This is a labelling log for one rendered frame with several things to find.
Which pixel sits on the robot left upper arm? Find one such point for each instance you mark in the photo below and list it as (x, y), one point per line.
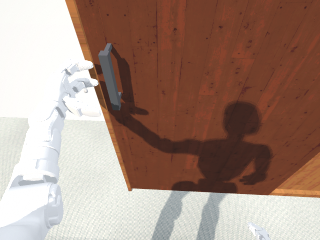
(28, 212)

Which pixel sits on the robot left forearm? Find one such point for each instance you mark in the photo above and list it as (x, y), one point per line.
(41, 150)

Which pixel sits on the right robot hand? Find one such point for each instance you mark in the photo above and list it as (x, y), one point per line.
(259, 232)

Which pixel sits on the wardrobe door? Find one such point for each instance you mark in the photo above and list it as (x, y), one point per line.
(306, 178)
(217, 96)

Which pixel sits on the handle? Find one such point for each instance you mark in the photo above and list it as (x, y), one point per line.
(109, 77)

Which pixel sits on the left robot hand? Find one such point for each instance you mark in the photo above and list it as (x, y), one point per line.
(58, 88)

